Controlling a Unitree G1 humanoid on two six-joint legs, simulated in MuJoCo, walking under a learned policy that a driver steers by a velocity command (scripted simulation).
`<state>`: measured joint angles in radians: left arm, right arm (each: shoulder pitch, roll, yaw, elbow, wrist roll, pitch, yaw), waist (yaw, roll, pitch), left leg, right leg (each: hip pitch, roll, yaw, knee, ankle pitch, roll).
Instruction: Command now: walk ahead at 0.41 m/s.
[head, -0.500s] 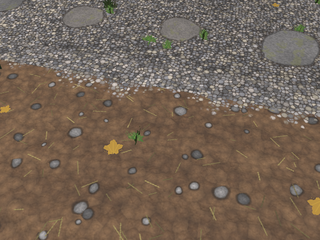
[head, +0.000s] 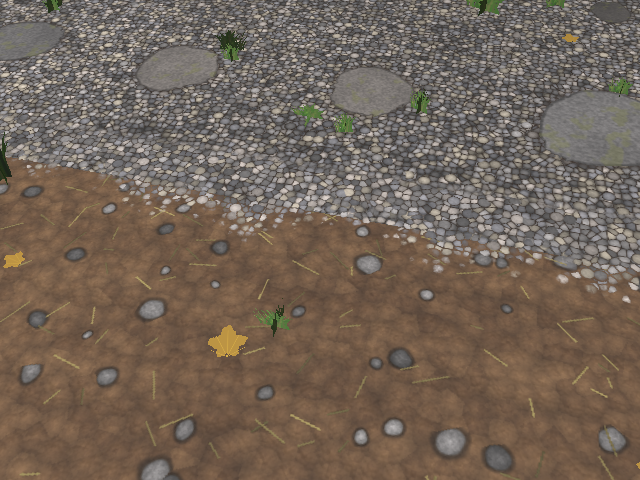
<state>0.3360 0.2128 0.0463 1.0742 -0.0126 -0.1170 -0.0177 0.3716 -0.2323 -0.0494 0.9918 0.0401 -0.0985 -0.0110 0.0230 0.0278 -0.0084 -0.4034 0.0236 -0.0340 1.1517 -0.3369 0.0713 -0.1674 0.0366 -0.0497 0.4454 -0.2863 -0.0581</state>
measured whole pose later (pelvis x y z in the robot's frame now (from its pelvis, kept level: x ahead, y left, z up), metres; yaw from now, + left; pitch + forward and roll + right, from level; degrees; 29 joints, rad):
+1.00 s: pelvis +0.56 +0.00 -0.02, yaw +0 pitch +2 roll +1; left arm 0.07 0.25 0.05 0.85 -0.01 -0.11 -0.03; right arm 0.37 -0.26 -0.04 1.00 0.02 -0.08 0.00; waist -0.04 0.01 0.03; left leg -0.18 -0.01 -0.03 0.96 -0.47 0.03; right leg -0.48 0.00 -0.06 0.57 -0.14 -0.06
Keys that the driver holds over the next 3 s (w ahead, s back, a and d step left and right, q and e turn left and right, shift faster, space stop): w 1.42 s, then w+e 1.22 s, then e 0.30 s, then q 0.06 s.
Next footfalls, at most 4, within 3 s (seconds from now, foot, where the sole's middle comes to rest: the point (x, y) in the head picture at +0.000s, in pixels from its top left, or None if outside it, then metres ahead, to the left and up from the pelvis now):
0.36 left None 0.39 0.15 -0.78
0.94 right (393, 405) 0.70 -0.09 -0.78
1.50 left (292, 293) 1.01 0.15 -0.78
2.06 right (397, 225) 1.26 -0.13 -0.78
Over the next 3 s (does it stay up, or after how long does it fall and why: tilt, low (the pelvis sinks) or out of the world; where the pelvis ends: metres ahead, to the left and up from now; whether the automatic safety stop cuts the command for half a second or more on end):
stays up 1.55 -0.21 -0.01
